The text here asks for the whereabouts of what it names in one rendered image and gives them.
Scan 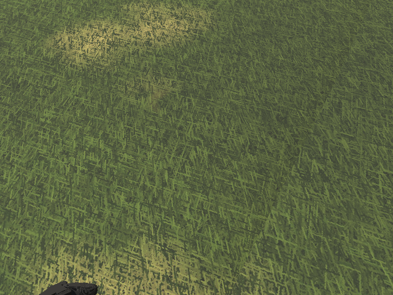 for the left robot hand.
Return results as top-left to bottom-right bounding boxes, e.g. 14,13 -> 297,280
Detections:
39,281 -> 98,295

